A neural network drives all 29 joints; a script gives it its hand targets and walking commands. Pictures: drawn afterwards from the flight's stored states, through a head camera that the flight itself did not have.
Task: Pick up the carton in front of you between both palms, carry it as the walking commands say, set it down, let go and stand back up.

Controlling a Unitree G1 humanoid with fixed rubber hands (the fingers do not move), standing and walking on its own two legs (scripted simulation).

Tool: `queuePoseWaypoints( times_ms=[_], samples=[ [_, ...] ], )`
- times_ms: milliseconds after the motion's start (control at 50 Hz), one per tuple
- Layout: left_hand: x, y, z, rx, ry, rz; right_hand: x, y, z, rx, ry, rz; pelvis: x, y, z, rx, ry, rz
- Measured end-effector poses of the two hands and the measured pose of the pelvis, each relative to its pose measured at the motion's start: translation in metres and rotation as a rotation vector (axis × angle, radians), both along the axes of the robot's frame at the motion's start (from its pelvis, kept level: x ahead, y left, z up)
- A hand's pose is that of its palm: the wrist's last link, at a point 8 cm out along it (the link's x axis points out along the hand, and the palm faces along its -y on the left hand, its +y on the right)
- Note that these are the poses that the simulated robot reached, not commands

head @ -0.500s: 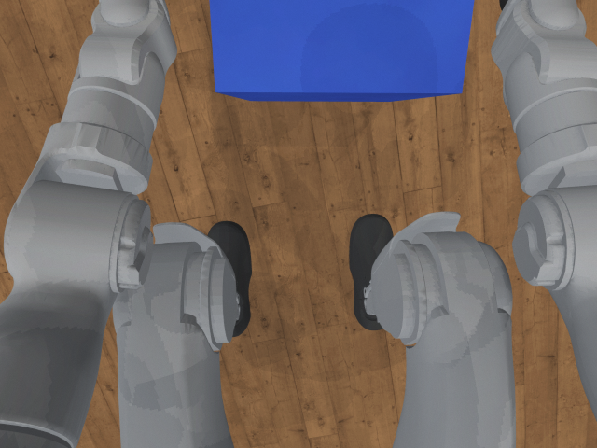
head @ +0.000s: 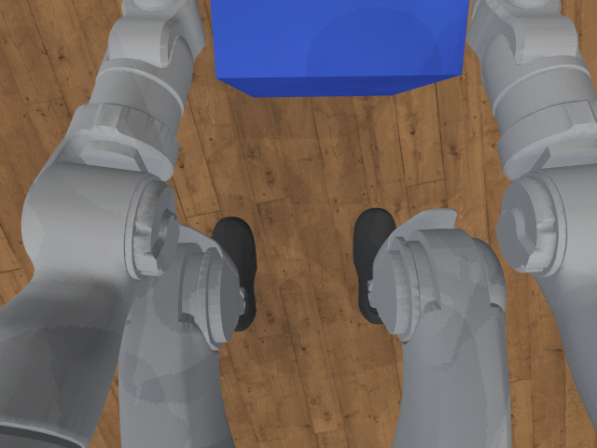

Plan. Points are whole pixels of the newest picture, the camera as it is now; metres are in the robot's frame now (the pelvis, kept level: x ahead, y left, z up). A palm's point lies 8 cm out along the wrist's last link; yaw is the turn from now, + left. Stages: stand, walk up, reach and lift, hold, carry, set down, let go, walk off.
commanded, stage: reach and lift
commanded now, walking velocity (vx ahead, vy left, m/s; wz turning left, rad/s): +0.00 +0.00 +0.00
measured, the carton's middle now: out of the picture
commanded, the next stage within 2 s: none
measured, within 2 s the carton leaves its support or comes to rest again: leaves its support in 0.18 s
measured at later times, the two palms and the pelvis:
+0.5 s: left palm out of the picture +0.53 +0.09 -0.01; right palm out of the picture +0.49 -0.21 -0.02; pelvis +0.00 +0.01 +0.05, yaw -2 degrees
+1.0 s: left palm out of the picture +0.49 +0.11 +0.13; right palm out of the picture +0.46 -0.19 +0.12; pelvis +0.03 +0.01 +0.17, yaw -3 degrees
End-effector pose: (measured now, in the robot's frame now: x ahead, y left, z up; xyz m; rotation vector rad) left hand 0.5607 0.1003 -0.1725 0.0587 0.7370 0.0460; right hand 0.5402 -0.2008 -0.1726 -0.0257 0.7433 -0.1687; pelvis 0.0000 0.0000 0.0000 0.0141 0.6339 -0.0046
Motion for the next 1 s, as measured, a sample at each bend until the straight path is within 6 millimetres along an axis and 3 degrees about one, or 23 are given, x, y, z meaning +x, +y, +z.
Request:
queuePoseWaypoints(
  times_ms=[160,220,340,440,520,740,1000],
  samples=[
    [-0.001,0.002,0.0,-0.021,0.004,0.012,-0.001,0.0,0.002,0.018,0.003,0.015,0.003,-0.001,-0.012,-0.007,-0.001,0.011],
    [0.001,0.001,0.014,-0.005,0.002,0.008,-0.004,0.002,0.012,-0.008,0.006,-0.005,0.005,0.0,-0.011,-0.006,0.011,0.007],
    [-0.01,-0.002,0.076,-0.022,-0.059,0.019,-0.017,0.0,0.071,0.032,-0.058,-0.052,0.009,0.004,0.006,0.003,0.043,-0.022],
    [-0.025,-0.008,0.132,-0.048,-0.062,0.019,-0.037,-0.005,0.13,0.044,-0.065,-0.087,0.007,0.007,0.035,-0.001,0.073,-0.029],
    [-0.037,-0.008,0.166,-0.046,-0.039,0.021,-0.05,-0.005,0.164,0.042,-0.041,-0.085,0.003,0.009,0.06,-0.002,0.086,-0.036],
    [-0.049,0.0,0.223,-0.047,-0.053,0.029,-0.06,0.003,0.222,0.033,-0.052,-0.074,0.001,0.013,0.108,-0.004,0.106,-0.039],
    [-0.068,0.006,0.301,-0.047,-0.056,0.035,-0.078,0.009,0.297,0.053,-0.056,-0.08,0.025,0.012,0.172,-0.003,0.05,-0.049]
  ],
)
